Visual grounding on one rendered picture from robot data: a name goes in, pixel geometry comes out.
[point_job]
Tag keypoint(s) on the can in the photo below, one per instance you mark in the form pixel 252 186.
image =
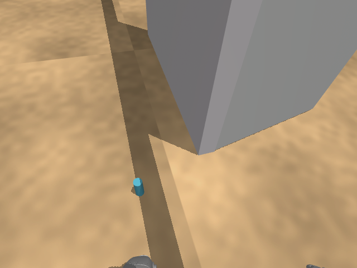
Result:
pixel 138 186

